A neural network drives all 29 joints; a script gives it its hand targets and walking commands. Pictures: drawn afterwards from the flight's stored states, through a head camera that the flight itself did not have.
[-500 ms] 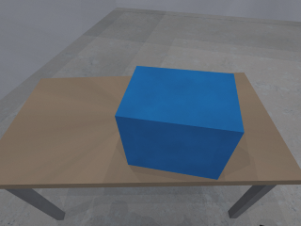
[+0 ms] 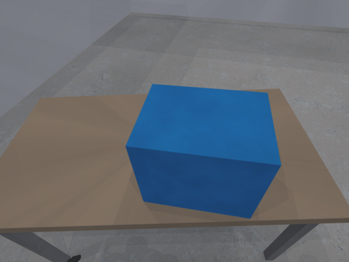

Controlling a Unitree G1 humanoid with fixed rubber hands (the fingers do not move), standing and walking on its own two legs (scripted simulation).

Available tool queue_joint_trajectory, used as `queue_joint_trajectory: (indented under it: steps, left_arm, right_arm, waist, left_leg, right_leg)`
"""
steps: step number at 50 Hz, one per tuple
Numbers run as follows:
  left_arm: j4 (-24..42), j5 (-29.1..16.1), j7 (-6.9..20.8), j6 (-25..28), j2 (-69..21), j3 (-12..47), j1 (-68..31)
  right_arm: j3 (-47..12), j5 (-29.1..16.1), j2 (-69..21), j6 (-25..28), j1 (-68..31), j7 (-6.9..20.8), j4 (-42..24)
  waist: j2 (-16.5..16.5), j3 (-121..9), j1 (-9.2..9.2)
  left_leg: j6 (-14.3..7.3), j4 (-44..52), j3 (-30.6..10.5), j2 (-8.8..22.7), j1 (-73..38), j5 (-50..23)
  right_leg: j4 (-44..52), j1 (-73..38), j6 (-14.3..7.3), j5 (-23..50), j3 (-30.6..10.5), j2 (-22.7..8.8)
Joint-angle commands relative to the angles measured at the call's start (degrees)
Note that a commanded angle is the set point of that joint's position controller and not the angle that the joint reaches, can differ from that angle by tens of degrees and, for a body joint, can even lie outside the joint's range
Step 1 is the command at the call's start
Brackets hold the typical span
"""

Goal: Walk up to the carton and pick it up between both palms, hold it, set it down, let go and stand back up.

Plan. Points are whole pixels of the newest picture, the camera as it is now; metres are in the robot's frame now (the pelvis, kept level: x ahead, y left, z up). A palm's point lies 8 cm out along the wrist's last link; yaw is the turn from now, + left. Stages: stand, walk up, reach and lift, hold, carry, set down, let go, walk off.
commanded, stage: walk up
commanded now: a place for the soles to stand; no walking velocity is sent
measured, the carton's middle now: (201, 151) +0.42 -0.04 -0.01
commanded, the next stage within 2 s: reach and lift in 0.58 s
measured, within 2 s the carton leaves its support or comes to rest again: neither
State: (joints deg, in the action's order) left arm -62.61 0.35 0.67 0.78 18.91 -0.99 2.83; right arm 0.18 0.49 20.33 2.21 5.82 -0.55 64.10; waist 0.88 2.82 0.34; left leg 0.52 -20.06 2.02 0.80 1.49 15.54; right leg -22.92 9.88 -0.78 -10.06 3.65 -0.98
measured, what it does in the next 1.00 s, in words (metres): stands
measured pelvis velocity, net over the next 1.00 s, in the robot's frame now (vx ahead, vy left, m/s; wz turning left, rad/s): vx -0.03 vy -0.02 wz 0.01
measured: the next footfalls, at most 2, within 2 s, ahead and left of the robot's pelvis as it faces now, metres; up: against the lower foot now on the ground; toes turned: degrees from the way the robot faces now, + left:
none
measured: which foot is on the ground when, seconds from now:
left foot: down 0.00-1.00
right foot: down 0.00-1.00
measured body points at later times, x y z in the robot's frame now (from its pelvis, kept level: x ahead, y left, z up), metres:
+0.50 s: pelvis +0.01 -0.01 +0.00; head +0.02 -0.01 +0.45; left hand +0.10 +0.29 -0.13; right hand +0.11 -0.31 -0.13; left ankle -0.05 +0.12 -0.74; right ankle +0.03 -0.11 -0.74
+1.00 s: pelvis -0.03 -0.02 -0.02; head +0.02 +0.00 +0.43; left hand +0.14 +0.26 -0.10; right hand +0.13 -0.29 -0.11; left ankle -0.05 +0.12 -0.74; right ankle +0.03 -0.11 -0.74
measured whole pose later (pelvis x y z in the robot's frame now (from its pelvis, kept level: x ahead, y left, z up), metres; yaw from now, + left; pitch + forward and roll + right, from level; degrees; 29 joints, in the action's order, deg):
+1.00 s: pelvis -0.03 -0.02 -0.02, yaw +0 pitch -5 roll -1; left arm -19.1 3.8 0.7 -26.4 14.8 -6.6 8.0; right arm 4.4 -0.9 16.2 7.2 6.0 1.4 45.4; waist -1.4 11.0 -0.7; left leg 2.1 -35.5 0.4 3.6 9.1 21.5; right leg -32.3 14.6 -2.4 -12.9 5.3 1.1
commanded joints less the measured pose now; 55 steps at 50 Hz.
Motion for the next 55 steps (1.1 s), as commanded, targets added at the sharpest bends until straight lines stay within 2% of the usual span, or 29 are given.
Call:
queue_joint_trajectory:
  steps: [1, 3, 7, 9, 11, 13, 15, 16, 18, 19, 20, 22, 27, 29, 30, 31, 33, 34, 36, 38, 41, 43, 46, 48, 50, 52, 53, 54, 55]
  left_arm:
    - [3.1, 0.0, -0.6, 0.6, 11.9, -2.4, -2.2]
    - [3.3, 0.0, -0.6, 0.7, 12.4, -2.7, -2.6]
    - [3.6, 0.1, -0.5, 0.7, 12.1, -2.7, -2.3]
    - [3.5, 0.1, -0.6, 0.8, 12.2, -2.9, -2.0]
    - [3.6, 0.2, -0.6, 0.8, 11.8, -2.7, -2.6]
    - [3.7, -0.1, -0.7, 0.8, 11.9, -2.3, -1.5]
    - [3.8, 0.0, -0.7, 0.9, 12.0, -2.6, -2.8]
    - [3.9, -0.2, -0.7, 0.9, 12.0, -2.6, -2.1]
    - [3.7, 0.1, -0.9, 0.8, 12.4, -2.6, -1.0]
    - [3.9, 0.0, -0.8, 0.8, 12.6, -2.5, -1.4]
    - [3.7, -0.1, -0.8, 0.8, 12.7, -2.4, -1.3]
    - [3.7, 0.1, -0.8, 0.9, 12.5, -2.7, -1.7]
    - [3.8, -0.1, -0.8, 0.6, 12.5, -2.6, -0.8]
    - [4.4, -0.2, -0.8, 0.7, 12.0, -2.5, -0.7]
    - [24.0, -2.4, -1.3, -9.7, 9.8, -2.4, -18.2]
    - [27.8, -2.4, -1.9, -15.8, 9.0, -3.7, -14.4]
    - [33.3, -0.7, -1.3, -22.1, 7.5, -4.4, -8.9]
    - [36.5, 0.4, -1.1, -24.2, 6.6, -4.5, -5.9]
    - [40.6, 1.2, 0.0, -27.7, 6.1, -4.0, -1.6]
    - [45.7, 2.5, 0.7, -28.6, 6.9, -6.3, 1.4]
    - [47.9, 4.2, 0.5, -28.5, 6.8, -8.7, 5.7]
    - [47.5, 5.5, 0.2, -27.9, 6.5, -10.5, 6.3]
    - [49.0, 4.8, -0.5, -26.5, 7.2, -11.3, 6.1]
    - [51.8, 3.3, -1.0, -25.5, 6.7, -10.1, 4.9]
    - [50.9, 2.5, -1.2, -25.0, 5.9, -8.4, 4.0]
    - [51.9, 1.5, -1.4, -24.4, 6.8, -8.2, 2.1]
    - [52.7, 1.4, -1.4, -23.8, 6.6, -8.3, 2.2]
    - [53.4, 1.1, -1.4, -23.2, 6.7, -7.4, 0.0]
    - [53.6, 0.6, -1.4, -22.5, 5.8, -7.3, -0.8]
  right_arm:
    - [2.0, -0.1, 12.3, 0.7, -2.3, -0.6, -3.4]
    - [2.1, -0.1, 11.9, 0.6, -1.9, -0.7, -3.4]
    - [2.0, 0.4, 12.2, 0.6, -2.3, -0.5, -3.7]
    - [2.0, 0.2, 12.3, 0.7, -2.6, -0.5, -4.0]
    - [2.5, 0.3, 12.1, 0.8, -2.2, -0.6, -4.5]
    - [2.3, 0.1, 12.5, 0.6, -2.2, -0.6, -4.8]
    - [2.1, -0.1, 12.2, 0.5, -1.5, -0.6, -4.2]
    - [2.0, 0.1, 12.4, 0.5, -1.7, -0.5, -4.6]
    - [2.3, 0.2, 11.6, 0.4, -2.5, -0.6, -4.8]
    - [2.3, 0.0, 12.0, 0.3, -2.3, -0.7, -4.9]
    - [2.3, -0.1, 12.1, 0.3, -2.2, -0.6, -5.2]
    - [2.2, 0.1, 11.8, 0.2, -1.9, -0.6, -4.9]
    - [2.1, 0.1, 12.0, 0.1, -2.2, -0.7, -5.1]
    - [2.2, 0.1, 11.8, 0.1, -1.4, -0.8, -4.9]
    - [6.9, 4.3, 2.7, 8.2, -15.3, 0.6, -8.1]
    - [9.0, 5.2, 6.0, 8.1, -11.6, 2.2, -7.0]
    - [8.8, 3.6, 8.7, 7.7, -8.3, 3.1, -7.1]
    - [8.9, 2.9, 9.3, 7.7, -6.4, 3.5, -6.9]
    - [9.4, 0.7, 11.0, 7.6, -6.1, 3.5, -7.6]
    - [9.4, -0.7, 12.1, 8.4, -4.8, 2.6, -11.8]
    - [7.3, -1.9, 10.6, 8.0, -2.7, 1.9, -17.1]
    - [5.5, -2.6, 8.7, 7.2, -1.6, 1.5, -19.1]
    - [5.9, -2.0, 7.0, 6.5, -0.2, 1.0, -23.3]
    - [8.1, -1.1, 6.5, 6.2, 1.0, 1.5, -26.1]
    - [8.6, -0.8, 6.0, 5.4, 1.7, 2.0, -26.7]
    - [8.8, -0.4, 4.0, 4.5, 2.8, 2.1, -29.8]
    - [9.2, 0.0, 3.7, 3.8, 4.7, 2.0, -30.8]
    - [9.7, -0.1, 4.6, 3.4, 3.0, 2.1, -32.6]
    - [9.0, -0.5, 3.8, 3.1, 2.9, 2.1, -35.0]
  waist:
    - [-0.4, -4.2, -0.78]
    - [-3.3, -4.0, -0.6]
    - [-0.7, -2.7, -0.8]
    - [-2.0, -4.1, -0.8]
    - [-0.8, -5.2, 0.04]
    - [-0.6, -5.5, -0.77]
    - [-3.1, -4.4, -0.5]
    - [-1.1, -5.0, -0.4]
    - [-0.2, -3.8, -0.72]
    - [-1.4, -4.1, -0.54]
    - [0.4, -4.8, -0.67]
    - [-1.4, -5.3, -0.59]
    - [0.3, -3.4, -0.81]
    - [-0.8, -4.3, -0.4]
    - [-2.2, -0.7, -1.28]
    - [-2.7, -0.6, -0.49]
    - [-2.4, -5.8, 0.69]
    - [-0.3, -8.2, 1.34]
    - [1.6, -12.6, 0.62]
    - [1.5, -15.8, 0.33]
    - [-1.1, -15.9, -1.41]
    - [-1.0, -14.4, -2.68]
    - [-1.7, -11.8, -2.79]
    - [-0.5, -11.3, -1.13]
    - [0.8, -6.1, -0.81]
    - [1.1, -3.7, -1.25]
    - [1.7, -3.5, -0.11]
    - [4.7, -2.5, 0.38]
    - [5.1, -1.9, 0.09]
  left_leg:
    - [-2.1, 4.6, -4.8, 6.7, 6.1, -13.8]
    - [-1.8, 4.5, -4.8, 6.8, 5.6, -14.7]
    - [-1.7, 4.1, -4.2, 6.2, 6.5, -13.1]
    - [-2.2, 3.4, -4.6, 6.5, 5.3, -14.0]
    - [-1.8, 3.3, -4.0, 6.7, 5.1, -16.3]
    - [-2.0, 3.3, -4.2, 6.6, 4.4, -16.0]
    - [-2.2, 3.7, -4.6, 7.0, 5.2, -16.1]
    - [-1.7, 3.2, -4.3, 6.8, 4.4, -17.4]
    - [-1.7, 3.4, -4.0, 6.6, 5.0, -15.2]
    - [-1.8, 3.5, -4.3, 6.5, 5.3, -14.5]
    - [-1.7, 3.2, -4.0, 6.4, 5.0, -15.4]
    - [-1.6, 3.4, -3.9, 6.6, 4.1, -15.3]
    - [-1.4, 3.0, -4.0, 6.2, 4.7, -17.1]
    - [-1.5, 3.2, -4.0, 6.3, 4.7, -16.4]
    - [3.6, -5.2, 0.2, 0.0, 21.3, -10.3]
    - [4.1, -7.6, -0.5, 0.4, 20.1, -10.8]
    - [3.8, -12.8, -1.6, 1.1, 15.8, -18.5]
    - [4.4, -14.9, -2.3, 1.2, 13.0, -22.7]
    - [5.0, -17.1, -2.5, 1.9, 8.8, -29.5]
    - [4.6, -17.9, -2.0, 1.4, 8.7, -33.6]
    - [3.2, -14.1, 0.1, 0.2, 15.0, -25.8]
    - [2.2, -11.2, 1.2, -0.7, 18.3, -18.7]
    - [1.6, -9.0, 2.1, -0.4, 20.4, -13.2]
    - [1.9, -8.2, 1.9, 0.0, 17.9, -10.6]
    - [1.8, -6.4, 2.5, 0.2, 16.8, -6.3]
    - [0.7, -5.3, 3.4, -0.5, 19.8, -1.6]
    - [0.1, -4.5, 4.0, 0.3, 21.7, 0.3]
    - [-1.2, -2.2, 2.8, 1.8, 27.8, 5.5]
    - [-2.1, -1.6, 3.3, 2.7, 33.1, 7.3]
  right_leg:
    - [3.9, -6.4, -1.2, 11.7, -7.0, -6.7]
    - [3.7, -6.6, -1.3, 13.6, -6.9, -7.0]
    - [4.4, -6.4, -1.2, 11.8, -7.5, -6.8]
    - [4.8, -6.7, -1.2, 13.2, -7.0, -7.1]
    - [3.2, -7.0, -1.5, 14.6, -6.5, -7.0]
    - [3.6, -7.6, -1.7, 14.8, -6.8, -7.1]
    - [3.5, -8.1, -1.3, 14.6, -6.6, -7.1]
    - [3.6, -7.9, -1.1, 16.1, -6.9, -7.1]
    - [3.4, -7.2, -1.4, 15.7, -6.6, -7.0]
    - [3.9, -8.0, -1.4, 15.1, -6.7, -7.0]
    - [3.6, -8.2, -1.2, 15.3, -7.2, -7.2]
    - [3.5, -8.2, -1.3, 15.0, -6.4, -7.0]
    - [3.9, -7.3, -1.3, 16.5, -6.5, -6.8]
    - [3.7, -8.0, -1.3, 16.1, -6.3, -7.0]
    - [-3.6, -4.2, -0.7, 6.5, -2.3, 0.2]
    - [-5.7, -2.6, -1.5, 6.5, -2.6, 0.3]
    - [-7.9, -2.0, -2.1, 14.4, -2.0, 0.8]
    - [-8.8, -1.5, -2.2, 17.2, -1.2, 1.1]
    - [-9.7, -3.0, -2.0, 21.2, 0.0, 2.1]
    - [-10.2, -7.9, -1.4, 29.5, -0.2, 2.0]
    - [-10.2, -17.5, -0.5, 35.2, -1.8, 1.6]
    - [-9.2, -21.1, 0.3, 33.8, -2.8, 0.3]
    - [-7.6, -19.8, 0.4, 26.1, -2.9, -0.2]
    - [-6.1, -16.6, -0.4, 19.9, -2.6, 0.1]
    - [-3.6, -11.7, -0.7, 10.8, -2.3, 0.2]
    - [-2.2, -11.5, -0.7, 3.4, -4.0, -0.7]
    - [-2.4, -13.0, -0.6, 2.3, -3.6, 0.0]
    - [-4.0, -17.5, -0.6, 0.3, -2.9, 1.4]
    - [-5.2, -21.0, -0.2, -0.3, -3.6, 1.5]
